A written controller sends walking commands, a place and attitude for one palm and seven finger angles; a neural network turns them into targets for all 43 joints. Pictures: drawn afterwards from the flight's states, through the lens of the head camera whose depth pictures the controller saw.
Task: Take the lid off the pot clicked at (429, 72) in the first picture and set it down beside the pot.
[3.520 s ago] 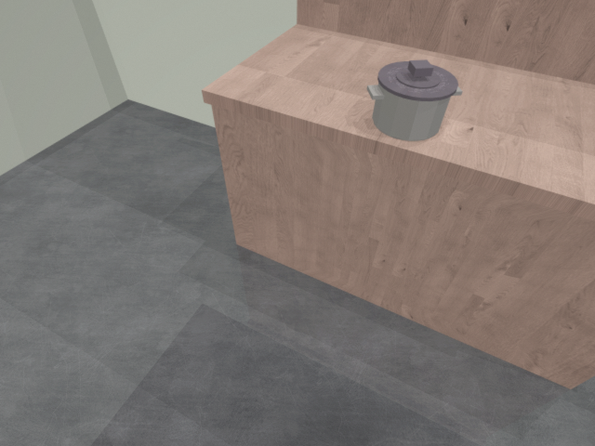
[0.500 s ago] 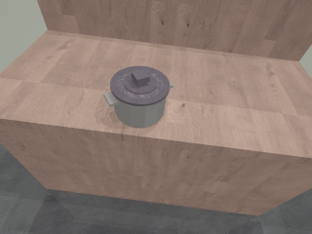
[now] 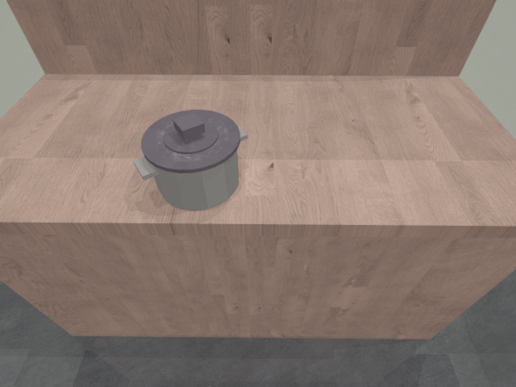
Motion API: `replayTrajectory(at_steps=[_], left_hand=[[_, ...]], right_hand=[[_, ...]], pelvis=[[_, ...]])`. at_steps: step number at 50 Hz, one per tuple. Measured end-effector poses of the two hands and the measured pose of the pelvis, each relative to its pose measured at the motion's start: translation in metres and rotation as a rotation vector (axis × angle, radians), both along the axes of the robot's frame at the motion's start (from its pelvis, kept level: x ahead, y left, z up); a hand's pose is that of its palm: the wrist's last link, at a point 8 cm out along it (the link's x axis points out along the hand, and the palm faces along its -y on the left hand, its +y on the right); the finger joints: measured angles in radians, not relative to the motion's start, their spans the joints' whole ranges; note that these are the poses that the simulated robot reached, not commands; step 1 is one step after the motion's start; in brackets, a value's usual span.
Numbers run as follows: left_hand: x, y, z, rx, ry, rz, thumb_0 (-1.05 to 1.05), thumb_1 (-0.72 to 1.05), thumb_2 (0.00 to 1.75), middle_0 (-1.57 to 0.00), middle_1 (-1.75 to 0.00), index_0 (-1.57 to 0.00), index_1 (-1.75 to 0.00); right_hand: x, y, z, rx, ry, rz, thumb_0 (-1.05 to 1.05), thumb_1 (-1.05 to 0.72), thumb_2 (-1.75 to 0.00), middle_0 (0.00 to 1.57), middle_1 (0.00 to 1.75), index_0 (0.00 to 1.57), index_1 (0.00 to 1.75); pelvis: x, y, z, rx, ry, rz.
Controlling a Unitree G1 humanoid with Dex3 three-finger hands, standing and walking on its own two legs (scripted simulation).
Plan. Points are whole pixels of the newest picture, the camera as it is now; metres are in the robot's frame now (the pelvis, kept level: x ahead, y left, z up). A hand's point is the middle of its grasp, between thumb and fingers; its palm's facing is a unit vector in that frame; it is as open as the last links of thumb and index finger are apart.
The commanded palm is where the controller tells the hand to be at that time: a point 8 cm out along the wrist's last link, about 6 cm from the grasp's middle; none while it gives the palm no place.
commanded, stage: come to a stop and stand still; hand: left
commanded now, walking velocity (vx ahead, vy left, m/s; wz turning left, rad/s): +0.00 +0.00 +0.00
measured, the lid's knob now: (189, 125) +0.52 +0.14 +0.14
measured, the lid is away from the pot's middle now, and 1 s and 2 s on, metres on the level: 0.00 0.00 0.00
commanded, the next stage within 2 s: look again from close up in 1.30 s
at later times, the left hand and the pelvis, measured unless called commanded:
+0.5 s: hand out of the picture +0.05 +0.16 -0.15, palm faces +0.02 -0.98 -0.22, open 7.3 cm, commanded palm none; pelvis +0.03 -0.02 +0.02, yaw +1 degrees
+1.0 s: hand out of the picture +0.07 +0.15 -0.15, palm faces +0.05 -0.98 -0.20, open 7.4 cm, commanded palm none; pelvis +0.06 -0.02 +0.02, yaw +1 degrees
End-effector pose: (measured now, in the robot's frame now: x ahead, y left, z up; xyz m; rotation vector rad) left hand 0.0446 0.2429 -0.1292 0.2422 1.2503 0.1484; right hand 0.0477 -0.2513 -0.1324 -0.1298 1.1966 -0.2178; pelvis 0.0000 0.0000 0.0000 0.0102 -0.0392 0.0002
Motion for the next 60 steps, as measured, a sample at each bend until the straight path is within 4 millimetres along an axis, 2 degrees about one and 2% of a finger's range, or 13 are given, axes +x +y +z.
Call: replayTrajectory(at_steps=[4, 7, 11, 15, 19, 24, 31, 41, 49, 60], left_hand=[[0.016, -0.011, 0.007, -0.009, -0.055, -0.002, 0.00, 0.90, 0.90, -0.19, -0.30, -0.20, -0.30], [0.020, -0.021, 0.013, -0.017, -0.086, 0.002, 0.00, 0.90, 0.90, -0.20, -0.30, -0.20, -0.30], [0.018, -0.028, 0.013, -0.024, -0.058, -0.002, 0.00, 0.91, 0.90, -0.20, -0.30, -0.21, -0.30], [0.014, -0.030, 0.012, -0.027, -0.016, 0.005, 0.00, 0.91, 0.90, -0.20, -0.30, -0.21, -0.30], [0.010, -0.032, 0.013, -0.033, 0.014, 0.027, 0.00, 0.91, 0.90, -0.20, -0.30, -0.21, -0.30], [0.002, -0.036, 0.012, -0.043, 0.053, 0.056, 0.00, 0.91, 0.90, -0.20, -0.30, -0.21, -0.30], [-0.007, -0.044, 0.010, -0.063, 0.104, 0.083, 0.00, 0.91, 0.90, -0.20, -0.30, -0.20, -0.30], [0.000, -0.047, 0.008, -0.075, 0.122, 0.093, 0.00, 0.90, 0.90, -0.20, -0.30, -0.20, -0.30], [0.016, -0.041, 0.009, -0.064, 0.103, 0.094, 0.00, 0.90, 0.90, -0.20, -0.30, -0.20, -0.30], [0.031, -0.035, 0.012, -0.050, 0.090, 0.089, 0.00, 0.90, 0.90, -0.19, -0.30, -0.20, -0.30]], right_hand=[[-0.039, -0.004, -0.007, 0.013, 0.085, -0.011, 0.00, -0.91, -0.89, 0.20, 0.30, 0.20, 0.30], [-0.059, -0.002, -0.008, 0.037, 0.157, -0.013, 0.00, -0.91, -0.89, 0.20, 0.30, 0.20, 0.30], [-0.073, 0.004, -0.007, 0.061, 0.193, -0.028, 0.00, -0.91, -0.89, 0.20, 0.30, 0.20, 0.30], [-0.076, 0.012, -0.004, 0.082, 0.213, -0.034, 0.00, -0.91, -0.89, 0.20, 0.30, 0.20, 0.30], [-0.066, 0.019, -0.002, 0.096, 0.220, -0.022, 0.00, -0.91, -0.89, 0.20, 0.30, 0.20, 0.30], [-0.039, 0.020, 0.001, 0.097, 0.193, 0.005, 0.00, -0.91, -0.89, 0.20, 0.30, 0.20, 0.30], [0.002, 0.004, 0.007, 0.050, 0.148, 0.032, 0.01, -0.93, -0.89, 0.20, 0.30, 0.20, 0.30], [0.049, -0.001, 0.014, 0.026, 0.083, 0.065, 0.00, -0.91, -0.89, 0.20, 0.30, 0.20, 0.30], [0.060, 0.000, 0.015, 0.024, 0.086, 0.071, 0.00, -0.92, -0.89, 0.20, 0.30, 0.20, 0.30], [0.049, 0.001, 0.014, 0.027, 0.146, 0.059, 0.00, -0.92, -0.89, 0.20, 0.30, 0.20, 0.30]], pelvis=[[0.001, -0.006, 0.001, -0.007, 0.005, 0.017], [0.001, -0.012, 0.005, -0.003, 0.012, 0.017], [0.004, -0.016, 0.008, 0.002, 0.019, 0.009], [0.009, -0.018, 0.011, 0.001, 0.025, 0.008], [0.015, -0.020, 0.015, -0.002, 0.033, 0.010], [0.024, -0.022, 0.018, -0.002, 0.036, 0.012], [0.037, -0.024, 0.020, -0.002, 0.032, 0.012], [0.053, -0.025, 0.023, -0.003, 0.029, 0.013], [0.063, -0.025, 0.024, -0.002, 0.029, 0.019], [0.072, -0.023, 0.025, -0.001, 0.028, 0.023]])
